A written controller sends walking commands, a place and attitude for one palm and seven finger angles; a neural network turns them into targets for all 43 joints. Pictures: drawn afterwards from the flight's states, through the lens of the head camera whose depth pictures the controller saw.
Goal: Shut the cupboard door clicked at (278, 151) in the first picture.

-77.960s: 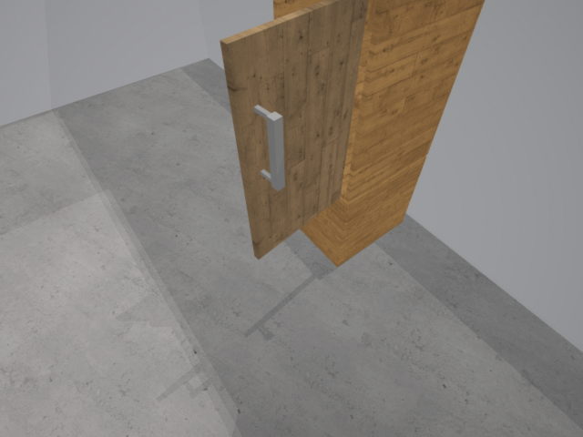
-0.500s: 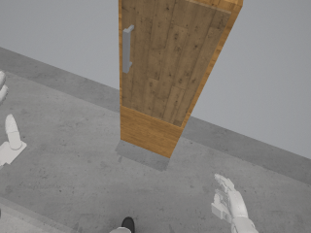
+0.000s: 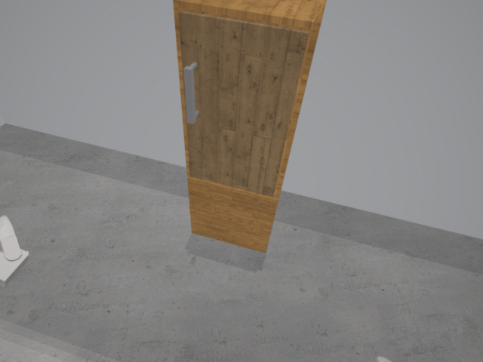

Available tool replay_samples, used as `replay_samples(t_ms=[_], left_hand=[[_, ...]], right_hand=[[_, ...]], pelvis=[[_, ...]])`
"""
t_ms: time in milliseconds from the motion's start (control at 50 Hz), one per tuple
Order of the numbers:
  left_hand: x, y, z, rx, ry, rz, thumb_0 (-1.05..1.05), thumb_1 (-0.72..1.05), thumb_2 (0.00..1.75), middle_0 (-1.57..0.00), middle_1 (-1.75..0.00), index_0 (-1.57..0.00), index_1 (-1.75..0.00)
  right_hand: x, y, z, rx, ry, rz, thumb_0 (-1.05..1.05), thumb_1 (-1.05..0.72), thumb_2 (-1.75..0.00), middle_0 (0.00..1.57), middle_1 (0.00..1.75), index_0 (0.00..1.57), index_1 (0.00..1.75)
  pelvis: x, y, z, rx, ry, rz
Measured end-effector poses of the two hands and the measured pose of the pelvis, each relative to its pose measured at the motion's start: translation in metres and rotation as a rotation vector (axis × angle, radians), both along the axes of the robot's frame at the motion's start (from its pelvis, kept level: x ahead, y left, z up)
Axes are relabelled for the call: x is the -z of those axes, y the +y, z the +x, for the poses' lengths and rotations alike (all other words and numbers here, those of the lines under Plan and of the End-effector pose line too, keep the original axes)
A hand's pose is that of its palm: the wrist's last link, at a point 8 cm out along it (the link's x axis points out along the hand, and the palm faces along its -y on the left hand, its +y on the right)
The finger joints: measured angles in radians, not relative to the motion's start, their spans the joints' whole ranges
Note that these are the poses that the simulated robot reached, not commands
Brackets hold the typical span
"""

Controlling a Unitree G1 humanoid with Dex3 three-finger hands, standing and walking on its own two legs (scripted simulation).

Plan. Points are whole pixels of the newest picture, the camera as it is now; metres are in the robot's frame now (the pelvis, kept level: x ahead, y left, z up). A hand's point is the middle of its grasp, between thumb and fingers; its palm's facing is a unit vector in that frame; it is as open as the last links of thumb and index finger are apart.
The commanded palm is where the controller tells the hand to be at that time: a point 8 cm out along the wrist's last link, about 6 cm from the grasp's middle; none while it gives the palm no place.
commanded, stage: stop stepping back and stand still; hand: left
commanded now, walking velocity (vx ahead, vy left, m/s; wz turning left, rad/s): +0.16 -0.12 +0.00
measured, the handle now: (192, 93) +0.84 +0.16 +0.04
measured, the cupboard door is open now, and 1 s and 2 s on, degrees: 0 0 0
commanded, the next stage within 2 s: let the arm hang, fingers relaxed in 0.88 s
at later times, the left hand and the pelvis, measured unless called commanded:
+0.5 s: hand out of the picture +0.19 +0.29 +0.17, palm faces +0.50 -0.77 -0.39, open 7.4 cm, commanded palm +0.13 +0.32 +0.18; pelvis -0.01 +0.01 +0.00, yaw +1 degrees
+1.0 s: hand (14, 255) +0.21 +0.28 +0.15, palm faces +0.40 -0.80 -0.45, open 7.4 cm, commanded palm none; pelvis +0.01 +0.02 +0.01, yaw +1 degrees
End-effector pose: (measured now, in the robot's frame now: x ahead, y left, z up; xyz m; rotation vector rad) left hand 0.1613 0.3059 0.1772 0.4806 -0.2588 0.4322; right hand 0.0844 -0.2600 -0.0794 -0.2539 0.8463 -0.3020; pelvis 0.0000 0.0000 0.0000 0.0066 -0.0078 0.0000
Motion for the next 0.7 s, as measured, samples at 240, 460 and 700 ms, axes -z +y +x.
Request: replay_samples(t_ms=[240, 460, 700], left_hand=[[-0.014, -0.007, -0.031, 0.001, -0.014, 0.069, 0.01, 0.89, 0.89, -0.21, -0.3, -0.21, -0.3], [0.0, 0.019, -0.017, -0.051, -0.04, 0.013, 0.01, 0.89, 0.89, -0.21, -0.3, -0.21, -0.3], [-0.002, 0.013, 0.006, 0.007, 0.057, 0.036, 0.01, 0.89, 0.89, -0.21, -0.3, -0.21, -0.3]], right_hand=[[0.005, 0.036, 0.019, -0.106, -0.082, 0.12, 0.01, -0.9, -0.9, 0.2, 0.3, 0.21, 0.3], [-0.005, 0.039, 0.049, -0.118, -0.132, 0.046, 0.01, -0.9, -0.9, 0.2, 0.3, 0.2, 0.3], [-0.005, 0.049, 0.069, -0.121, -0.092, 0.096, 0.01, -0.9, -0.9, 0.2, 0.3, 0.21, 0.3]], pelvis=[[0.0, -0.001, -0.019, 0.004, 0.002, -0.021], [0.006, 0.014, -0.011, -0.01, -0.028, -0.001], [-0.004, 0.017, 0.01, -0.001, 0.016, -0.021]])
